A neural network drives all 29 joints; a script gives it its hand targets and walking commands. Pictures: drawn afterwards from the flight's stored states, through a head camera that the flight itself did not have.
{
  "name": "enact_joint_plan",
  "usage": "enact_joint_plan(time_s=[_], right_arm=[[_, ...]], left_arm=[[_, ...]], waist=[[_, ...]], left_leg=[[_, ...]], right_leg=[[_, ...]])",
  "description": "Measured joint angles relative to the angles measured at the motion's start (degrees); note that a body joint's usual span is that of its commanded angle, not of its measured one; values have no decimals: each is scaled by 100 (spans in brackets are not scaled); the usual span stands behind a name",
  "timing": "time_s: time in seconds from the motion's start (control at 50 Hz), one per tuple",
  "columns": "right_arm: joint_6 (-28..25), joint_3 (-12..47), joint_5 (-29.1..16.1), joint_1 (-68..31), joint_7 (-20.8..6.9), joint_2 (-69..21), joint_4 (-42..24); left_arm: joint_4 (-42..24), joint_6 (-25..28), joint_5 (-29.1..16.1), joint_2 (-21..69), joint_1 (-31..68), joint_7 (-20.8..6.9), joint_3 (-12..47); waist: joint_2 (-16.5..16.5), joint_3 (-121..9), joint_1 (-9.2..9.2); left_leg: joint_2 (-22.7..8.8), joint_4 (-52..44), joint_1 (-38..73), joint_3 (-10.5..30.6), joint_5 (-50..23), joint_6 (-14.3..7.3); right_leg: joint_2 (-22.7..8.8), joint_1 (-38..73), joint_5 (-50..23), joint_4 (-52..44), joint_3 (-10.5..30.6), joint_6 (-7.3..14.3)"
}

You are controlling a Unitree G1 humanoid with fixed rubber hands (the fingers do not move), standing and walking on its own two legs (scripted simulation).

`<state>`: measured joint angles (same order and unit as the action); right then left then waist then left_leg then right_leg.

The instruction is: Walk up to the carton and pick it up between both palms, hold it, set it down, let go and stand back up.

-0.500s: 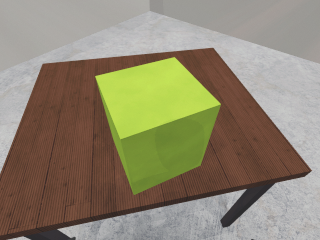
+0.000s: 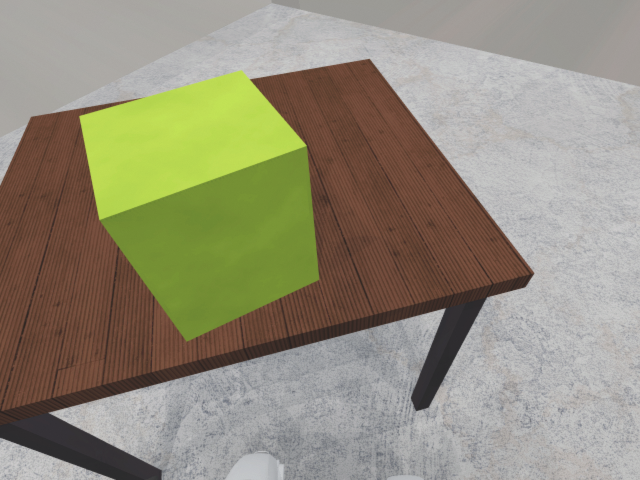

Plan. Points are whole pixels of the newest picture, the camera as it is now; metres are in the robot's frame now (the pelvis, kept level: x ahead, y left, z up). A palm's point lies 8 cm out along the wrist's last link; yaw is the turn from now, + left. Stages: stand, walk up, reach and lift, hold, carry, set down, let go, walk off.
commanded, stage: walk up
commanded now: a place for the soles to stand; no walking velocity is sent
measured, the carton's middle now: (213, 207) +0.45 +0.14 +0.10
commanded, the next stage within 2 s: none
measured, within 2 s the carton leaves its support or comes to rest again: neither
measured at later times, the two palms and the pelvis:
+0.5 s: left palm out of the picture +0.03 +0.30 -0.10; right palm out of the picture +0.11 -0.21 -0.09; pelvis -0.01 +0.03 +0.01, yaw +9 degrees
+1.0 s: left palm out of the picture +0.04 +0.30 -0.09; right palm out of the picture +0.14 -0.21 -0.08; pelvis +0.01 +0.03 +0.01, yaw +14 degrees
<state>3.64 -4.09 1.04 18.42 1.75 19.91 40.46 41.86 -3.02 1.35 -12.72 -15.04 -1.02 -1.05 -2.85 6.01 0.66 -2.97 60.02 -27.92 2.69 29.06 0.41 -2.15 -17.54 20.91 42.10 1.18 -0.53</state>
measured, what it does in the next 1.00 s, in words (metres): steps on the spot: left foot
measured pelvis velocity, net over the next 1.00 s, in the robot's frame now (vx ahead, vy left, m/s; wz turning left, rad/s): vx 0.01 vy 0.03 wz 0.25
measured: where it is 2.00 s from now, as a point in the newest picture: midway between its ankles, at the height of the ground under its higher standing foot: outside the picture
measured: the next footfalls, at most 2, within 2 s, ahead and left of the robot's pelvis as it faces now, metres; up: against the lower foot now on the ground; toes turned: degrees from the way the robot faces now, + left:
left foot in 0.30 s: +0.04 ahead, +0.17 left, +0.00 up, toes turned +14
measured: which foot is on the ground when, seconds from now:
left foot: up 0.00-0.28, down 0.30-1.00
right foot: down 0.00-1.00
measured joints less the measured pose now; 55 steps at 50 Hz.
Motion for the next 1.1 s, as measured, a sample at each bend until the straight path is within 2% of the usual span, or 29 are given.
enact_joint_plan(time_s=[0.08,0.16,0.26,0.3,0.32,0.34,0.36,0.4,0.44,0.52,0.56,0.6,0.66,0.78,1.1], right_arm=[[-31,25,82,136,-69,-67,-37],[70,1,152,173,-172,-86,-151],[29,-32,120,121,-295,-148,-313],[-89,-24,86,122,-319,-194,-384],[-165,-11,79,82,-314,-260,-379],[-221,24,88,30,-305,-342,-364],[-263,77,91,14,-288,-400,-372],[-294,172,41,34,-248,-490,-379],[-277,245,24,49,-200,-588,-373],[-250,354,50,28,-157,-630,-402],[-214,360,0,-28,-170,-575,-376],[-190,338,-74,-60,-194,-510,-308],[-179,311,-74,-6,-213,-503,-260],[-336,315,-61,117,-227,-469,-167],[-322,365,-88,71,-199,-428,-263]], left_arm=[[-120,138,112,-35,-34,94,-61],[-235,258,180,-98,3,211,-105],[-329,246,195,-229,-60,258,-99],[-362,205,143,-313,-129,226,-93],[-349,178,108,-385,-137,204,-95],[-319,148,68,-453,-154,184,-99],[-299,110,20,-481,-207,167,-95],[-279,7,-51,-487,-311,162,-66],[-289,-28,-109,-499,-341,147,-49],[-346,108,-89,-432,-315,131,-17],[-349,180,-49,-352,-294,115,6],[-320,209,1,-245,-267,100,62],[-282,191,-64,-205,-298,59,107],[-252,193,-110,-222,-220,17,130],[-204,148,-101,-362,-21,52,148]], waist=[[21,-21,-95],[66,36,-161],[159,75,-198],[218,29,-209],[350,56,-210],[521,89,-234],[588,46,-234],[550,-130,-145],[554,-233,-68],[540,-260,-24],[433,-222,-37],[226,-215,-22],[202,-384,-38],[171,-455,-15],[343,-345,-57]], left_leg=[[325,204,20,-25,-176,126],[401,80,121,-8,-229,198],[229,-1121,587,-113,-168,112],[196,-2045,973,-166,-737,1],[290,-2260,1058,-216,-1184,-10],[405,-2235,1089,-304,-1277,-6],[438,-2149,1064,-338,-1214,-6],[376,-2028,977,-259,-1036,-63],[349,-2105,974,-167,-1036,-86],[341,-2252,968,-75,-1179,3],[296,-2153,942,-26,-1135,46],[215,-2115,956,106,-1108,78],[294,-2345,1031,110,-1201,29],[350,-2591,1115,198,-1328,68],[487,-2462,1016,515,-1243,42]], right_leg=[[-64,148,-190,-353,-184,59],[-192,150,-256,-465,-368,73],[-429,97,-216,-390,-546,-28],[-528,-10,-102,-164,-572,-112],[-644,-77,-4,30,-521,-144],[-755,-134,91,210,-404,-94],[-715,-206,403,379,-290,-71],[-434,-350,1095,790,-190,-38],[-226,-409,1255,979,-151,-39],[-59,-217,793,230,-233,-41],[16,13,-248,-436,-300,4],[105,141,-532,-596,-432,27],[24,153,-332,-630,-445,54],[-34,275,-384,-860,-537,3],[-146,389,-252,-882,-864,-25]])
